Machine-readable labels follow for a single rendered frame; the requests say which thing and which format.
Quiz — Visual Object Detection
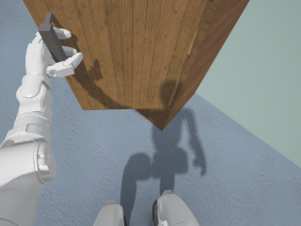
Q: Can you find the left robot forearm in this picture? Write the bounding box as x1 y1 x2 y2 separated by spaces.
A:
0 73 53 149

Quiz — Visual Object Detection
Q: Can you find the left robot thigh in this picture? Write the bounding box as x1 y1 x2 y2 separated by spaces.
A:
93 204 124 226

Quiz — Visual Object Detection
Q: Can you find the left robot upper arm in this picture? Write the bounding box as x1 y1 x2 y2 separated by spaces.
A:
0 141 57 226

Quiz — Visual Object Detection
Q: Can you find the right robot shin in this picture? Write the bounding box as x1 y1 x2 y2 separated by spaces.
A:
157 190 172 226

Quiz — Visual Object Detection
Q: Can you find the robot left hand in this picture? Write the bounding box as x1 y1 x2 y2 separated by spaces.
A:
25 27 84 83

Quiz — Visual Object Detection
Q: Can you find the handle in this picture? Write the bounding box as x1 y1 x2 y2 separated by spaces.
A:
38 12 71 63

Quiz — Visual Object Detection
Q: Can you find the cupboard door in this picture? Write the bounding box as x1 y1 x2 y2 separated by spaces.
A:
23 0 208 110

